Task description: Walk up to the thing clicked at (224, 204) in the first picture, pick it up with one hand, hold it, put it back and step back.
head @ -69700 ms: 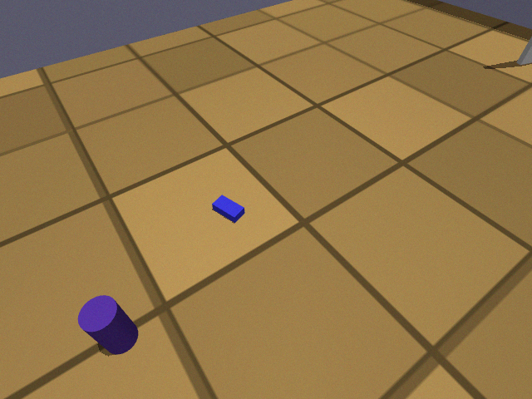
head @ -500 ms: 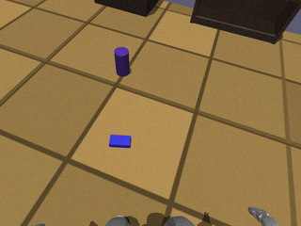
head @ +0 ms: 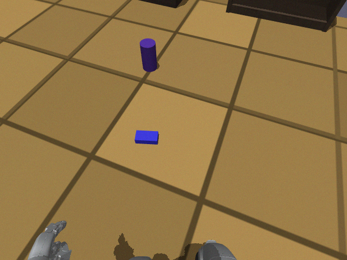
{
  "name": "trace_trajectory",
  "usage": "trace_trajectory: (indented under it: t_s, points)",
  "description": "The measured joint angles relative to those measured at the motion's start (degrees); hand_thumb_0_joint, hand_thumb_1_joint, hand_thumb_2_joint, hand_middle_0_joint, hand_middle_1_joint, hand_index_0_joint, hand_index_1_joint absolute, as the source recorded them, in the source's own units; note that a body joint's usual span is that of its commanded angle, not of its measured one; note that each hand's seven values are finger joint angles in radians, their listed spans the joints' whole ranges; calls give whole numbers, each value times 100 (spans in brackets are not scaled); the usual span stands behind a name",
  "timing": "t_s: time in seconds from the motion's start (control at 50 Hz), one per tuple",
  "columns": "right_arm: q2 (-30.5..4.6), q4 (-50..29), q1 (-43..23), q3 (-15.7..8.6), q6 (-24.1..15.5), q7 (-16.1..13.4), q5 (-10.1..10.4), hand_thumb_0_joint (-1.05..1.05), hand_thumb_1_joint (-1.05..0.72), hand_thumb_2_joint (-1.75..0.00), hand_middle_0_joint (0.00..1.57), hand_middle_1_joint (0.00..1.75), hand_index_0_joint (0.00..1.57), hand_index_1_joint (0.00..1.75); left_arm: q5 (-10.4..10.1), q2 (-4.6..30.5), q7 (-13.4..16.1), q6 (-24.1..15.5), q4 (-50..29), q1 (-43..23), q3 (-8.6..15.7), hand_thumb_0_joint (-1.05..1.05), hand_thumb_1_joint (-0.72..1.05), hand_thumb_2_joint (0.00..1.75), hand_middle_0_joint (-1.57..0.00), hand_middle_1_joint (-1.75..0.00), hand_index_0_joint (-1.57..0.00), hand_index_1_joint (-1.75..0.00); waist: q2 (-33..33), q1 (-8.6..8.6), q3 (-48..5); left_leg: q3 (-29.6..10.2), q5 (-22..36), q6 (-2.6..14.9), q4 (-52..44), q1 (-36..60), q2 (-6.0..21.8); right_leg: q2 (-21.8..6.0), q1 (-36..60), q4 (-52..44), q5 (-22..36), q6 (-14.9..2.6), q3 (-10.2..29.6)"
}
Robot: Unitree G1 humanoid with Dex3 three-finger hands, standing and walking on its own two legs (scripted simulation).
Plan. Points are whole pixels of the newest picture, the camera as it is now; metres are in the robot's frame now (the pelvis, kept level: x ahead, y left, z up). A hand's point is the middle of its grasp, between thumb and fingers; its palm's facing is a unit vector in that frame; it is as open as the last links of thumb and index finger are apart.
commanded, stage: step back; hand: left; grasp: from above
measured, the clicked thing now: (146, 137) +0.85 +0.18 -0.73
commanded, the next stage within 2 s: stand in 1.62 s
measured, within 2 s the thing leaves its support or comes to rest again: neither
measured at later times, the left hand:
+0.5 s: hand out of the picture -0.11 +0.21 -0.13, palm faces -0.05 -0.91 -0.41, open 7.4 cm
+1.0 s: hand out of the picture -0.21 +0.21 -0.13, palm faces +0.05 -0.92 -0.38, open 7.4 cm
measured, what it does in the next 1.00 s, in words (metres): walks backwards: right foot, then left foot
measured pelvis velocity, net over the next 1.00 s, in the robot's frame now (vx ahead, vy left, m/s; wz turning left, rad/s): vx -0.25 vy -0.06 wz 0.01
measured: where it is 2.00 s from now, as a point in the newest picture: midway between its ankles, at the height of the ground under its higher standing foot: outside the picture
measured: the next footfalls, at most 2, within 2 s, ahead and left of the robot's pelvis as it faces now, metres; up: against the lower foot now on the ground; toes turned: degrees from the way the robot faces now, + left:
right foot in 0.34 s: -0.15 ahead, -0.16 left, +0.00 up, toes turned +0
left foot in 0.68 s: -0.20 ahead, +0.07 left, +0.00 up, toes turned -1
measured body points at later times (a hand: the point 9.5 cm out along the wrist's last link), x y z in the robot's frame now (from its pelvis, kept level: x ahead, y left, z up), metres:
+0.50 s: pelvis -0.17 -0.05 +0.01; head -0.13 -0.07 +0.45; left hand -0.10 +0.26 -0.10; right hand -0.06 -0.38 -0.11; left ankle -0.12 +0.10 -0.65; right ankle -0.17 -0.18 -0.72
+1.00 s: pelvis -0.25 -0.06 +0.01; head -0.25 -0.06 +0.46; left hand -0.21 +0.26 -0.11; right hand -0.16 -0.36 -0.11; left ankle -0.25 +0.07 -0.70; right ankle -0.23 -0.17 -0.72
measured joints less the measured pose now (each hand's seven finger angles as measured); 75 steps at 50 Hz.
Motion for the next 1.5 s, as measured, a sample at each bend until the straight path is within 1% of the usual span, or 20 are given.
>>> trace_trajectory:
  t_s: [0.04, 0.08, 0.16, 0.24, 0.34, 0.38, 0.44, 0.54, 0.66, 0.72, 0.8, 0.92, 0.98, 1.06, 1.18, 1.26, 1.3, 1.38, 1.46, 1.5]
  points:
    - [132, -23, -30, 68, -3, 57, -53, 1, -90, -89, 20, 30, 21, 30, -50, 0, 25, 79, 36, -94, 19, 0, 90, 90, -20, -30, -20, -30, -163, 64, 55, 81, 72, 52, 49, -63, 7, 231, -188, 579, -759, -97, 330]
    - [141, -82, -27, 110, -35, 83, -66, 1, -90, -89, 20, 30, 21, 30, -64, -74, 26, 152, 140, -100, -22, 0, 90, 90, -20, -30, -20, -30, -1, -77, -21, -110, 176, 67, 76, -208, 196, 673, -343, 1492, -1387, -128, 513]
    - [118, -195, -171, 125, -50, 33, -72, 1, -90, -89, 21, 30, 21, 30, -112, -89, -53, 155, 204, 68, -30, 0, 90, 90, -20, -30, -20, -30, 37, -21, -194, -103, 563, 13, -245, -391, 445, 1047, -437, 2758, -1275, -126, 900]
    - [16, -419, -438, 68, -63, 9, -73, 1, -90, -89, 21, 30, 21, 30, -70, -31, -73, 115, 307, 265, 1, 0, 90, 90, -21, -30, -20, -30, 45, 32, -194, -55, 813, -13, -263, -677, 620, 869, 32, 2296, -1270, 74, 878]
    - [-217, -663, -783, 42, 33, 40, -60, 1, -90, -89, 21, 30, 21, 30, -67, 30, -97, -11, 519, 463, -2, 0, 90, 90, -21, -30, -20, -30, 140, 176, -141, 67, 926, -157, 180, -1206, 859, 427, 959, -172, -842, 67, 382]
    - [-390, -616, -895, -24, 119, 42, -14, 1, -90, -89, 20, 30, 21, 30, -12, -154, -99, -50, 704, 444, -13, 0, 90, 90, -20, -30, -20, -30, 604, 84, -8, -296, 846, -64, 461, -1378, 1030, 689, 1052, -315, -753, 39, 104]
    - [-326, -473, -691, -85, 228, -19, 29, 1, -90, -89, 20, 30, 21, 30, 56, -208, -148, -21, 719, 679, -89, 0, 90, 90, -21, -30, -20, -30, 476, 220, -241, -584, -609, -60, 1555, -1683, 399, 488, 766, -77, -669, -66, 173]
    - [-336, -299, -352, -33, 207, 19, 79, 1, -90, -89, 20, 30, 21, 30, 109, -263, -79, -58, 750, 821, -103, 1, 90, 90, -21, -30, -20, -30, 414, 247, -452, -666, -774, -94, 2897, -1567, -183, 233, 509, -374, -232, -72, 217]
    - [-222, 7, -41, -10, 128, 103, -7, 1, -90, -90, 20, 30, 21, 30, 119, -98, -35, -212, 553, 544, -68, 1, 90, 90, -21, -30, -20, -30, 521, 138, -436, -209, -959, -111, 842, -325, 229, 138, 152, -228, -48, -36, -187]
    - [61, 251, -52, -14, 58, 155, -101, 1, -90, -89, 20, 30, 21, 30, 40, 79, -24, -190, 600, 417, -40, 0, 90, 90, -21, -30, -20, -30, 36, 239, -298, 85, -59, -7, -24, 131, -9, -113, 29, 164, -314, -62, 75]
    - [148, 353, 90, 66, -7, 254, -133, 1, -90, -89, 20, 30, 21, 30, -28, 5, -94, -152, 980, 616, -82, 0, 90, 90, -20, -30, -20, -30, 169, 88, -675, -10, 8, 138, -113, 128, 191, 214, 6, 681, -1073, -135, 67]
    - [108, 345, -34, 57, -66, 304, -122, 1, -90, -89, 21, 30, 21, 30, -47, -37, -199, -318, 1340, 837, -30, 0, 90, 90, -21, -30, -20, -30, 251, 130, -893, 59, 63, -15, -111, 43, 417, 305, 791, -602, -390, -151, -89]
    - [-12, 338, -83, 2, 19, 264, -85, 1, -90, -89, 20, 30, 21, 30, 50, -203, -157, -456, 1430, 899, -54, 0, 90, 90, -21, -30, -20, -30, 584, 137, -871, -292, -535, 54, 489, -172, 534, 542, 959, -857, -13, -136, -296]
    - [-112, 390, -68, -51, -11, 275, -70, 1, -90, -89, 20, 30, 21, 30, 76, -277, -142, -533, 1451, 998, -93, 0, 90, 90, -21, -30, -20, -30, 495, 296, -893, -364, -737, 17, 1342, -646, 280, 395, 1002, -999, -26, -267, -260]
    - [-320, 451, -12, -156, -72, 331, -89, 1, -90, -90, 20, 30, 21, 30, 90, -259, -167, -599, 1459, 1047, -124, 0, 90, 90, -21, -30, -20, -30, 553, 306, -825, -277, -492, -84, 805, -749, 528, 232, 1110, -1188, 10, -82, -352]
    - [-247, 546, -14, -168, -181, 297, -80, 1, -91, -90, 20, 30, 21, 30, 22, -86, -158, -491, 1444, 913, -129, 1, 90, 90, -21, -30, -20, -30, 338, 263, -704, -17, 605, -124, -291, -326, 488, -41, 1012, -686, -334, 108, -327]
    - [-115, 578, -78, -130, -236, 245, -101, 1, -91, -90, 20, 30, 21, 30, -50, -35, -126, -406, 1464, 826, -126, 1, 90, 90, -21, -30, -20, -30, 169, 282, -649, 132, 535, -95, -236, -254, 390, -100, 858, -277, -548, -10, -99]
    - [95, 571, -158, 18, -258, 235, -90, 1, -90, -89, 20, 30, 21, 30, -129, 15, -123, -301, 1540, 612, -160, 1, 90, 90, -20, -30, -20, -30, 185, 148, -732, 89, 375, -17, -227, -215, 481, 190, 651, 168, -1285, -166, 29]
    - [192, 557, -342, 101, -255, 212, -41, 1, -90, -89, 20, 30, 21, 30, -145, 30, -107, -393, 1540, 444, -156, 0, 90, 90, -20, -30, -20, -30, 181, 119, -717, 161, 249, -69, -142, -190, 551, 220, 866, -724, -482, -185, -73]
    - [163, 578, -473, 111, -208, 187, 29, 1, -90, -89, 20, 30, 21, 30, -110, -50, -78, -444, 1596, 330, -155, 0, 90, 90, -20, -30, -20, -30, 323, 98, -649, 125, 125, -107, 27, -193, 648, 308, 1008, -977, -11, 7, -110]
